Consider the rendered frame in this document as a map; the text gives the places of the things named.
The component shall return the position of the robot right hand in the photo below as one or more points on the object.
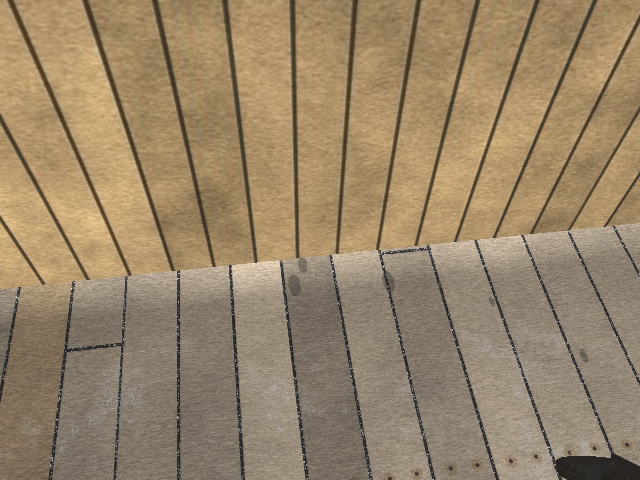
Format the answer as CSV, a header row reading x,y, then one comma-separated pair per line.
x,y
597,468

